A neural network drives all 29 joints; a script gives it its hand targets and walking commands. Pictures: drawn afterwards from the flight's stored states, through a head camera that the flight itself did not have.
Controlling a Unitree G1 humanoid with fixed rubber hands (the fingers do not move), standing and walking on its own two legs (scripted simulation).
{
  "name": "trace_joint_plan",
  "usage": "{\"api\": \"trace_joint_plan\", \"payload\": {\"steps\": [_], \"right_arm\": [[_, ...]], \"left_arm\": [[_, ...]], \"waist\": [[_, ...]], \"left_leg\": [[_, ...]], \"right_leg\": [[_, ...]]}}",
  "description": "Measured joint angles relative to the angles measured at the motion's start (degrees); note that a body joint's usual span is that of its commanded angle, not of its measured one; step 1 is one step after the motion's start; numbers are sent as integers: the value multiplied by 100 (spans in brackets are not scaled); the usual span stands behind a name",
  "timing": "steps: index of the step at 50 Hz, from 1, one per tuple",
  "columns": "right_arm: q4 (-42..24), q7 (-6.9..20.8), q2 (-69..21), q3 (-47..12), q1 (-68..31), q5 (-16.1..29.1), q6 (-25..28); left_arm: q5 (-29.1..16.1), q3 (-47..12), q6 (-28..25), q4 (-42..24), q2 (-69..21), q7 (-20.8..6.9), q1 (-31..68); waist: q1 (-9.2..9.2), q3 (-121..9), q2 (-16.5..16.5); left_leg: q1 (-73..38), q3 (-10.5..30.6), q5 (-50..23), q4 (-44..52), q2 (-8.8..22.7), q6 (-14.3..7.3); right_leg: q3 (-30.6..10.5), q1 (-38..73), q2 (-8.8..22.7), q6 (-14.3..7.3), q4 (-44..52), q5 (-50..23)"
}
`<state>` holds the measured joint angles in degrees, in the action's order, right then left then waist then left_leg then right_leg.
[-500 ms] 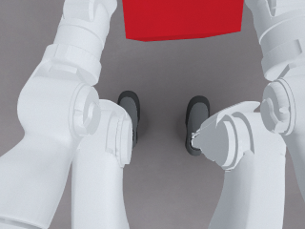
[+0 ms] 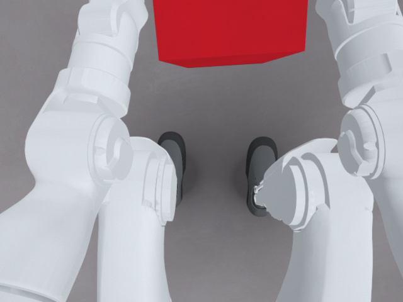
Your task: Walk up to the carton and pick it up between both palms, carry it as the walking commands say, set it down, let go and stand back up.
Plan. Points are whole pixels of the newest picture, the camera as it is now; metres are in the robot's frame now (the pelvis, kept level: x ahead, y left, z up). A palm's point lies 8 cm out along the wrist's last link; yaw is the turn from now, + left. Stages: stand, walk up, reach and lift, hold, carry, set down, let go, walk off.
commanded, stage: reach and lift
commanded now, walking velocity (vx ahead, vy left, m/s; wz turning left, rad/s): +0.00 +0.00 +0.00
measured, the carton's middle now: out of the picture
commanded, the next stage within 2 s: none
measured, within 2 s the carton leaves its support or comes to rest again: leaves its support in 0.06 s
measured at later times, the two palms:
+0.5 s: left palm out of the picture +0.54 +0.13 -0.09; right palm out of the picture +0.56 -0.13 -0.11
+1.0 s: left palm out of the picture +0.52 +0.14 -0.03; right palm out of the picture +0.55 -0.12 -0.05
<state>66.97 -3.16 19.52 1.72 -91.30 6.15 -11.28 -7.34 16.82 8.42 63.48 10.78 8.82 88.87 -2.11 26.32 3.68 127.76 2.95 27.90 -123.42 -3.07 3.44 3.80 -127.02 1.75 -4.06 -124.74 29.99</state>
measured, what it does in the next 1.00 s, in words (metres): rises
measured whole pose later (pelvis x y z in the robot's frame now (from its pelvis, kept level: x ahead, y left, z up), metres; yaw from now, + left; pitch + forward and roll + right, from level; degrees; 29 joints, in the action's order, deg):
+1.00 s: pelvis -0.01 +0.00 +0.07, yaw +0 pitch +23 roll +0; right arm 51.3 -7.1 13.8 5.7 -84.4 -0.4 -22.3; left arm 5.4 29.8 19.7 34.7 -0.7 11.2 77.0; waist -1.6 30.1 3.7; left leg 107.1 4.6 29.3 -113.4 -5.0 4.5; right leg 3.7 -106.2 1.0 -3.5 -114.4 31.3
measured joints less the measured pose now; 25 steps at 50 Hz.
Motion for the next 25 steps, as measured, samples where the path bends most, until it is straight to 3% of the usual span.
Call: {"api": "trace_joint_plan", "payload": {"steps": [10, 15, 20, 25], "right_arm": [[-253, -357, -141, -1, 69, 1, -452], [-253, -416, -142, -1, 69, 1, -563], [-253, -293, -141, -1, 68, -230, -649], [-409, -334, -146, 0, 72, -243, -759]], "left_arm": [[1, -22, 337, -625, -137, 438, -107], [271, 336, 431, -708, -305, 434, -128], [706, 721, 575, -863, -458, 368, -149], [775, 768, 695, -1264, -572, 366, -324]], "waist": [[1, 386, 0], [2, 364, 0], [2, 352, 1], [6, 363, 0]], "left_leg": [[-678, 37, 94, -1, -82, 40], [-954, 42, 103, 111, -88, 38], [-1103, 50, 103, 287, -103, 39], [-1147, 69, 103, 418, -121, 69]], "right_leg": [[-5, 695, -1, 0, 5, 102], [-5, 967, -1, 0, 110, 113], [-6, 1106, -2, 0, 270, 115], [-6, 1145, -11, 0, 395, 121]]}}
